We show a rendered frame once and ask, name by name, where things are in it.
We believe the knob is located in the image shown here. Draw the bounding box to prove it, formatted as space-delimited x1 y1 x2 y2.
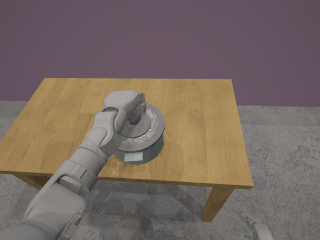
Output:
127 108 141 125

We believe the robot right hand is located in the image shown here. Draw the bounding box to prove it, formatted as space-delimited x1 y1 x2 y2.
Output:
237 212 274 240

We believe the table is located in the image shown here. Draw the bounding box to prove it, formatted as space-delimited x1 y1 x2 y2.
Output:
0 78 254 222

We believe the pot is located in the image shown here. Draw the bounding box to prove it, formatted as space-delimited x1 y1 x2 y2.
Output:
115 134 164 165

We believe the left robot upper arm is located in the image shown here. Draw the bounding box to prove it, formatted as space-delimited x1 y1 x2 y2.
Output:
0 182 87 240

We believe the robot left hand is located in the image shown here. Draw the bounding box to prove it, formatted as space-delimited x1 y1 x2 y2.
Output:
103 90 146 134

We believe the lid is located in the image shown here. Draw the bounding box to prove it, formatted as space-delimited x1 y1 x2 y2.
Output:
117 102 165 153

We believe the left robot forearm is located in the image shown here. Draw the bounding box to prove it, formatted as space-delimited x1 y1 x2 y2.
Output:
22 104 127 222

